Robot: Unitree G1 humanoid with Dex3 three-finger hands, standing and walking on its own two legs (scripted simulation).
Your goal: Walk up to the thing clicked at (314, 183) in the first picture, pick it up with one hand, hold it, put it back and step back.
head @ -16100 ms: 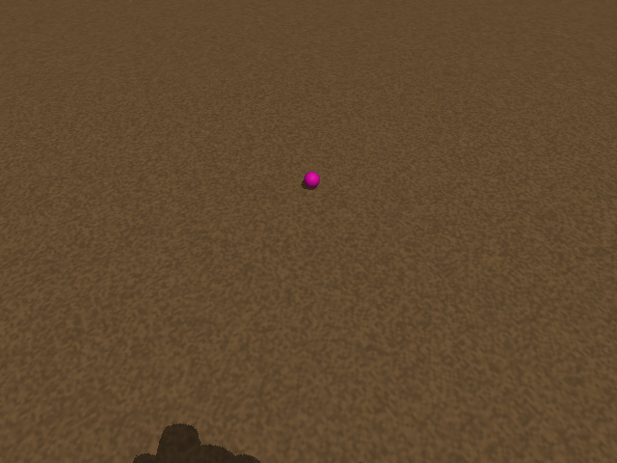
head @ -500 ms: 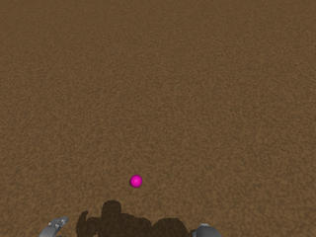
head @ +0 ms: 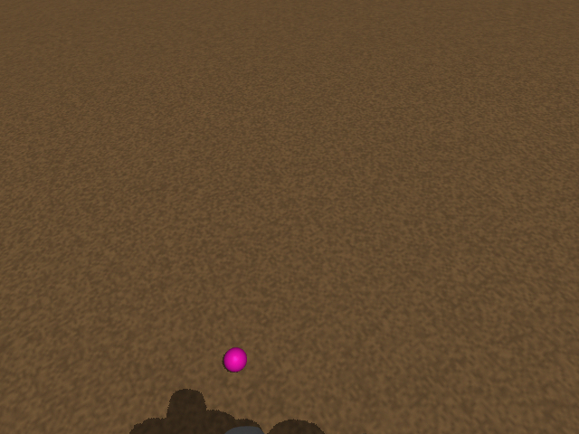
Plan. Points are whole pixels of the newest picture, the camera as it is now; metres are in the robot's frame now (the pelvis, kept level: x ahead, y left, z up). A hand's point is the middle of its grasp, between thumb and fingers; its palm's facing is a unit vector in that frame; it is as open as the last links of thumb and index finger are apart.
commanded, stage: walk up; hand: left
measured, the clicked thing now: (235, 359) +0.46 +0.23 -0.72
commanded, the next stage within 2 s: stand in 1.08 s
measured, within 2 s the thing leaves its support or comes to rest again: neither
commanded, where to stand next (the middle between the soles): +0.07 +0.01 m, yaw -1 degrees
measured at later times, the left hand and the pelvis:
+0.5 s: hand out of the picture +0.12 +0.30 -0.16, palm faces -0.08 -0.93 -0.35, open 7.4 cm; pelvis +0.05 +0.03 +0.01, yaw -4 degrees
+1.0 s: hand (139, 425) +0.17 +0.26 -0.13, palm faces -0.10 -0.94 -0.32, open 7.4 cm; pelvis +0.06 +0.02 +0.02, yaw -4 degrees
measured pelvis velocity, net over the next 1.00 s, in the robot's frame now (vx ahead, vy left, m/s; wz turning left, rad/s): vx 0.06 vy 0.02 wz -0.08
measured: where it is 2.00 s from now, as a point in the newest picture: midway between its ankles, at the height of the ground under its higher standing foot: outside the picture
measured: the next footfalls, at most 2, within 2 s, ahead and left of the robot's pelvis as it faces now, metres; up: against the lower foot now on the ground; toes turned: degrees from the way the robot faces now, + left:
left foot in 0.14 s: +0.13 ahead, +0.15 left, +0.00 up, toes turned -1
